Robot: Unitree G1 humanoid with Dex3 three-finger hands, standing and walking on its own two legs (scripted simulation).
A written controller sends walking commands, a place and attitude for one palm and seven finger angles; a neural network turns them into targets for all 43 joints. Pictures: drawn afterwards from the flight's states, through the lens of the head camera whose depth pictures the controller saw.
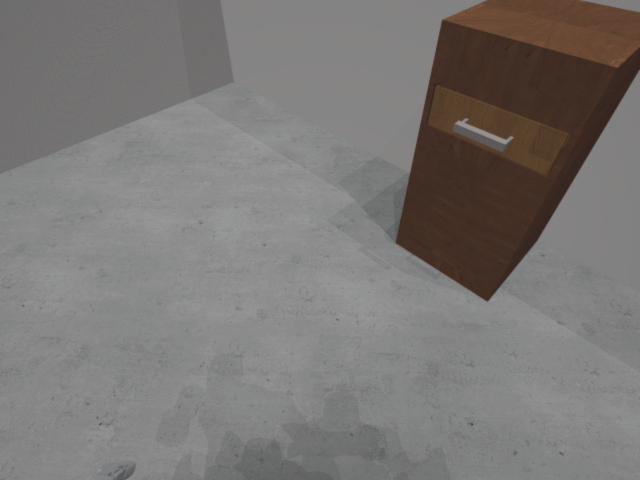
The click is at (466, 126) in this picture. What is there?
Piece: drawer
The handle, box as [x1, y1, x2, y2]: [453, 118, 513, 151]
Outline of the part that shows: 453,127 454,131 500,151 505,149 507,144 513,138 510,136 505,140 467,124 466,123 468,119 466,118 462,121 457,121 454,123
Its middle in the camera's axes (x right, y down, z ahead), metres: +0.46 -0.30 +1.10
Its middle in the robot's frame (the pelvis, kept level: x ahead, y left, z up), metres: +1.04 -0.41 -0.11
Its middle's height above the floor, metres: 0.66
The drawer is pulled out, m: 0.00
